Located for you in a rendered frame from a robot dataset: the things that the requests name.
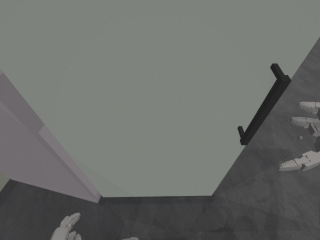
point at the handle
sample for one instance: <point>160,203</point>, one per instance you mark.
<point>269,102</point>

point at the fridge door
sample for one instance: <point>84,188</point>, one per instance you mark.
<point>146,96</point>

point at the robot right hand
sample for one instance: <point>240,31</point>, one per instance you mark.
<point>309,159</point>

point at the robot left hand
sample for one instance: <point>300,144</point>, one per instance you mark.
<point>63,232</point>

